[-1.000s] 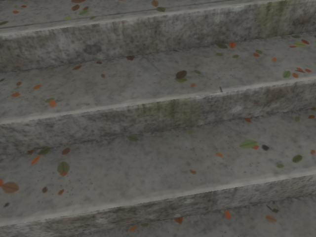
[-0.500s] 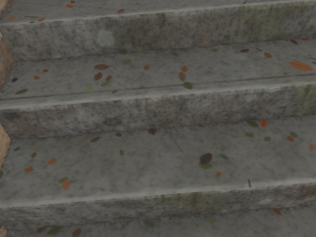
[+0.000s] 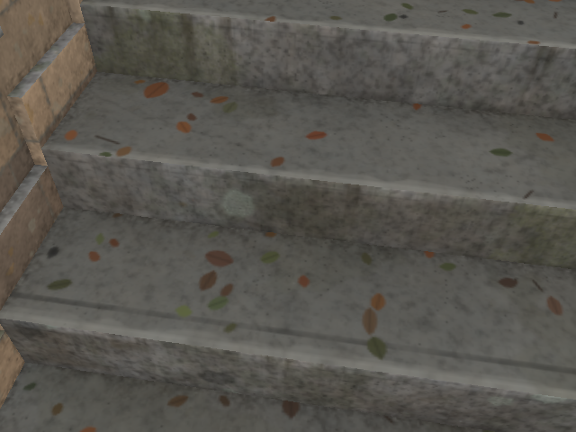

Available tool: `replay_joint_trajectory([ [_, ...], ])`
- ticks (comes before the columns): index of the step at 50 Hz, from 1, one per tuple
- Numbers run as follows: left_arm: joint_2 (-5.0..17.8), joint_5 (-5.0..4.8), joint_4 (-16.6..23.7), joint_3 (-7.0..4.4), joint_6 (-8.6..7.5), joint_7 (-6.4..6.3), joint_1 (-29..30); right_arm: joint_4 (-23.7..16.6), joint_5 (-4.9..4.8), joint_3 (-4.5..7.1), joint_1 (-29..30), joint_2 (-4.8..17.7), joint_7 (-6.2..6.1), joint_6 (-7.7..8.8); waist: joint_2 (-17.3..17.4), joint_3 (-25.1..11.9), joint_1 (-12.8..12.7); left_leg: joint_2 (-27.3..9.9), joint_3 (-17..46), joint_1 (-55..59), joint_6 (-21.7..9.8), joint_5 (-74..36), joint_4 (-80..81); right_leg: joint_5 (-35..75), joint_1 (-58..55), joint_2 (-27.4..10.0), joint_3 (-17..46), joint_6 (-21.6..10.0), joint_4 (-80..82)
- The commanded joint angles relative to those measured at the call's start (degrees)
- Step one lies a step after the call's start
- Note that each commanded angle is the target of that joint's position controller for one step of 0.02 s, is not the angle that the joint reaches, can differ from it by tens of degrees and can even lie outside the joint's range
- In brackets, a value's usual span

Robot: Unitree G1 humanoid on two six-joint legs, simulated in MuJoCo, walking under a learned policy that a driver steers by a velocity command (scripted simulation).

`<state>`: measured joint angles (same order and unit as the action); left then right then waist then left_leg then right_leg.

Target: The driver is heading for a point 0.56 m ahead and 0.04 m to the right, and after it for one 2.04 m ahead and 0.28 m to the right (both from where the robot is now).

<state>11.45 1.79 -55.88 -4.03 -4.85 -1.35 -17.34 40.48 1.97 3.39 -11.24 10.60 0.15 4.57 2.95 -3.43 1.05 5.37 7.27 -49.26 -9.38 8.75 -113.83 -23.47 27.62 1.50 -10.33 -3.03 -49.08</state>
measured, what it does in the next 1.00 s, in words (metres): climbs, turning right: left foot 0.16 m higher, then right foot 0.16 m higher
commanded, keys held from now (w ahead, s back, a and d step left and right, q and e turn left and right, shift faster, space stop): w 0.30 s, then w+e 0.62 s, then w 0.08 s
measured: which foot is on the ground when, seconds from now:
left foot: up 0.00-0.28, down 0.30-0.86, up 0.88-1.00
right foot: down 0.00-0.34, up 0.36-0.82, down 0.84-1.00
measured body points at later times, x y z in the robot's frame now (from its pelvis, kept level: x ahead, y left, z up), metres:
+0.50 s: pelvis +0.31 +0.07 +0.16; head +0.32 +0.07 +0.61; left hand +0.42 +0.31 +0.05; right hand +0.40 -0.18 +0.03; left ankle +0.36 +0.14 -0.52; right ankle +0.24 -0.07 -0.31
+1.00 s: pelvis +0.59 +0.00 +0.32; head +0.58 +0.02 +0.77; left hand +0.76 +0.21 +0.19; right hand +0.68 -0.27 +0.25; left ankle +0.56 +0.16 -0.13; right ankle +0.62 -0.04 -0.36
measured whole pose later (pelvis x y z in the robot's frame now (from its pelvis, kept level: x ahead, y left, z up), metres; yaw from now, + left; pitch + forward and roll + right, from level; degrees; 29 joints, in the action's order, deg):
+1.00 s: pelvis +0.59 +0.00 +0.32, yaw -18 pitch +2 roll -2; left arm 12.1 1.7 -47.7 -4.4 -1.0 -0.9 -15.2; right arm 36.7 2.8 2.3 -12.1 9.0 -0.2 6.4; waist -0.4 -4.8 1.1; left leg -2.9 5.0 -45.8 -4.0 3.1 -115.7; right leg -23.7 31.8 9.6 -5.9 -9.8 -52.9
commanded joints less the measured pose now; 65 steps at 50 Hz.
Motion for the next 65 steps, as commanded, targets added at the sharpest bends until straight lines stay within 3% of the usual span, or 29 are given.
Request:
replay_joint_trajectory([
  [1, -5.42, -0.38, -1.62, 2.34, -3.14, 1.68, -0.45, -6.80, -1.46, -4.28, -1.14, -8.37, -0.99, -1.79, -2.40, 11.11, 5.72, -3.75, 4.57, -14.28, -0.12, 3.68, 0.10, 4.05, 3.01, -13.44, 19.59, -5.96, 32.55],
  [6, 3.01, -1.23, -4.75, 1.25, -5.94, 1.68, -10.05, -12.67, -0.31, -4.36, 15.76, -7.16, -2.68, -2.29, -6.51, 10.18, 0.47, -5.80, -5.87, -31.81, 1.13, 12.80, -10.95, 9.18, -12.50, -15.51, 17.55, -10.01, 40.83],
  [10, 0.85, -0.28, -6.91, 1.19, -3.27, -0.99, -20.51, -21.49, -0.23, -6.16, 31.74, -7.45, -0.81, -1.74, -4.96, 8.45, -5.51, -12.85, -11.60, -35.54, 0.87, 20.45, 9.64, 11.28, -28.10, -13.89, 13.97, -7.19, 47.85],
  [12, 0.72, -2.65, -4.70, 1.20, -2.11, -1.81, -18.43, -20.50, -1.48, -7.48, 28.96, -9.42, 1.52, -2.19, -5.94, 2.45, -5.65, -11.81, -17.64, -3.29, -0.01, 13.38, 36.99, 27.70, -19.06, -11.80, 8.81, -9.63, 55.70],
  [13, 3.18, -2.69, -1.50, 1.25, -2.35, -0.95, -15.55, -16.70, -1.79, -6.39, 22.91, -8.60, 1.99, -2.35, -6.04, -4.13, -3.61, -6.47, -21.32, 13.27, 0.02, 14.78, 43.52, 58.68, -18.48, -11.58, 6.60, -10.70, 47.89],
  [14, 8.96, -2.55, -0.42, -0.08, -3.18, -0.44, -16.18, -12.80, -2.44, -4.60, 11.31, -6.07, 0.86, -3.03, -9.38, -13.44, 0.89, -1.47, -21.79, 26.15, 0.04, 15.51, 43.29, 89.46, -22.52, -15.20, 6.92, -10.55, 35.68],
  [16, 15.75, -4.27, 1.86, -2.66, -5.81, 1.82, -13.50, -9.06, -0.49, -0.86, -4.89, 3.19, -0.92, -4.04, -16.03, -23.76, 9.13, -2.40, -10.76, 40.36, -2.14, 17.76, 57.44, 93.77, -26.04, -15.54, 9.59, -5.96, 9.24],
  [17, 7.65, -5.66, 5.02, -1.14, -6.55, 3.82, -14.08, -6.04, 1.52, 1.28, -10.10, 8.21, -1.50, -2.67, -3.13, -26.07, 9.42, -20.24, 19.88, 53.54, -8.45, 26.08, 71.50, 63.95, -2.46, -6.37, 11.79, -2.05, -15.17],
  [18, 7.35, -2.30, 7.21, -2.81, -6.48, 4.79, -9.23, -6.10, 0.98, 2.90, -9.78, 11.47, -1.92, -3.79, 6.43, -27.99, 9.94, -26.90, 45.45, 49.04, -8.79, 26.13, 95.34, 16.90, 4.12, 3.54, 16.20, -0.02, -44.58],
  [19, 0.36, -1.25, 9.83, -2.31, -5.28, 3.68, -9.73, -5.13, 0.44, 2.92, -1.56, 11.00, -0.58, -2.77, 3.32, -22.88, 4.14, -29.62, 41.61, 43.61, -5.43, 30.07, 96.67, 18.86, 11.76, 0.96, 25.77, 0.21, -59.65],
  [22, -5.62, 1.22, 16.90, 0.05, -2.75, 1.49, -0.69, 6.25, -0.78, -0.09, 0.20, -1.75, -0.51, 0.21, -3.56, 1.83, -3.34, -23.24, 15.92, 23.62, -1.53, 24.07, 89.54, 23.33, 25.60, -2.60, 18.21, -2.95, -66.39],
  [25, -9.97, -1.09, 17.37, 2.59, 0.12, 1.18, -1.13, 12.29, 0.69, -0.92, -6.45, -4.99, -0.22, 0.57, -3.02, 5.44, -5.15, -20.93, 2.38, 27.72, 2.52, 8.65, 91.34, 16.60, 37.66, -0.19, 22.56, -5.02, -71.34],
  [27, -7.82, -1.04, 17.53, 2.23, 0.99, 0.43, 1.80, 12.22, 0.97, -0.79, -4.97, -3.12, -0.05, 2.03, -2.13, 8.21, -5.43, -20.00, -6.97, 24.28, 4.13, 6.57, 95.76, 16.46, 37.23, 0.29, 20.55, -4.08, -63.12],
  [31, -8.92, -0.88, 24.66, 3.87, 3.41, -2.16, 15.75, 16.55, 0.44, -1.21, -11.64, 1.67, 0.44, 4.89, 1.71, 9.29, -4.39, -21.56, -11.13, 33.39, 3.01, 1.86, 103.89, 5.46, 52.50, 1.77, 15.35, -6.51, -80.07],
  [34, -7.19, -0.15, 28.09, 4.51, 4.17, -1.20, 22.07, 18.38, -0.41, -1.32, -16.60, 2.41, -0.19, 4.74, -4.96, 8.74, -4.27, -17.61, -15.54, 35.67, 4.36, 4.32, 106.39, 8.82, 49.05, -0.53, 10.52, -6.23, -62.47],
  [36, -5.64, -0.47, 29.08, 4.72, 4.83, 0.83, 24.47, 18.28, -0.56, -0.33, -20.20, 6.19, -1.99, 4.46, -2.32, 4.85, -1.84, -19.28, -17.86, 43.10, 0.86, -6.08, 114.48, 4.85, 42.02, -4.72, 2.00, -6.53, -49.39],
  [38, -7.04, -2.37, 26.08, 5.67, 4.49, 1.60, 22.35, 15.63, -3.24, -0.89, -14.77, 6.26, -3.10, 3.54, -1.70, 0.78, -4.07, -16.68, -26.14, 40.73, 0.93, -55.41, 109.35, 1.55, 19.44, -1.83, -5.56, -8.38, -30.69],
  [40, -4.84, -2.63, 23.14, 4.35, 5.47, 0.47, 10.87, 13.40, -3.63, 0.70, -17.40, 13.13, -4.12, 2.84, 7.09, -10.28, -7.43, -22.03, -23.43, 50.86, 0.03, -95.04, 91.56, -3.17, 5.26, 4.96, -6.88, -8.09, -22.85],
  [42, 2.25, -0.36, 20.50, 1.48, 4.59, 0.69, -0.86, 8.53, -3.77, 1.55, -14.01, 14.66, -1.79, 3.01, 10.57, -18.31, -10.89, -22.82, -21.14, 51.34, 1.25, -81.99, 63.62, -7.96, -9.38, 6.83, 6.14, -10.84, -5.06],
  [43, 8.66, -0.78, 20.76, -0.80, 5.23, 0.43, 0.07, 2.27, -2.06, 1.06, -9.44, 10.72, 0.38, 4.14, -4.47, -16.72, -10.01, -12.58, -19.11, 26.02, 5.22, -40.85, 38.53, -24.64, -17.50, -3.56, 37.32, -18.15, 9.85],
  [44, 10.59, -0.97, 22.56, -2.61, 6.56, -0.09, 5.65, -2.65, 0.56, 1.59, -2.86, 8.80, 2.32, 4.01, -10.89, -16.24, -8.74, -2.15, -7.40, 9.44, 7.55, 0.46, 13.02, -36.41, -16.18, -9.30, 66.13, -20.75, 30.80],
  [45, 9.79, -0.16, 24.21, -2.79, 6.11, 0.07, 12.93, -5.82, 1.83, 1.08, -4.47, 2.52, 2.04, 3.97, -10.29, -15.28, -4.01, -5.03, 1.06, 1.60, 7.10, -4.09, -5.04, -34.72, -15.55, -12.92, 68.73, -16.70, 35.57],
  [48, 1.08, 0.34, 11.32, -0.41, 2.57, 0.10, 5.02, -8.67, 0.89, -1.96, -2.37, -2.69, -0.07, 3.12, 4.88, 5.02, 1.19, -7.28, -3.07, -11.41, 5.22, -5.00, -11.03, -11.87, -0.42, -8.98, 44.99, -9.23, 27.33],
  [52, 0.10, -0.08, 5.49, 0.87, -0.84, 2.09, 0.87, -9.42, 0.33, -4.63, -0.83, -6.01, -1.80, -0.82, 0.59, 10.27, 3.29, -9.68, -5.47, -15.55, 5.44, -1.21, 1.96, 10.47, 3.99, -3.16, 24.50, -3.78, 25.82],
  [56, 4.05, 0.12, 0.90, 0.87, -3.07, 2.73, -8.98, -13.51, -0.39, -6.00, 11.88, -7.50, -4.04, -0.92, -6.86, 7.22, -1.85, -9.24, -10.35, -37.13, 3.83, 11.15, -17.51, 16.68, -14.47, -8.89, 28.61, -4.91, 30.45],
  [59, 2.83, -1.23, -1.50, 1.36, -1.83, 0.50, -12.48, -17.18, 0.04, -7.44, 21.44, -7.19, -2.47, -1.53, -6.12, 7.24, -3.63, -10.57, -11.21, -29.86, 2.70, 10.11, 0.62, 12.87, -12.55, -7.08, 27.41, -4.19, 38.74],
  [61, 7.07, -1.51, -0.49, 0.33, -0.88, -1.99, -12.72, -18.61, 0.58, -7.47, 22.59, -5.77, -1.98, -2.21, -8.48, 3.56, -4.15, -10.53, -13.61, -18.96, 2.93, 13.05, 15.14, 35.65, -19.03, -9.79, 25.82, -7.19, 46.36],
  [62, 4.63, -1.76, 0.40, 0.77, -0.44, -2.31, -10.97, -13.89, -0.24, -7.03, 15.75, -5.58, -1.46, -2.67, -6.01, -1.84, -2.20, -8.62, -17.62, -6.85, 1.67, 13.19, 22.56, 54.64, -20.96, -7.65, 16.69, -7.20, 42.98],
  [65, 11.17, -2.49, 4.62, -1.03, -2.54, -1.80, -6.32, -6.99, -3.19, -4.28, -1.90, 0.86, -1.99, -2.60, -12.18, -13.73, 7.31, -3.45, -17.42, 24.29, 0.56, 9.95, 45.12, 109.11, -23.16, -12.29, 17.23, -7.64, 23.60],
])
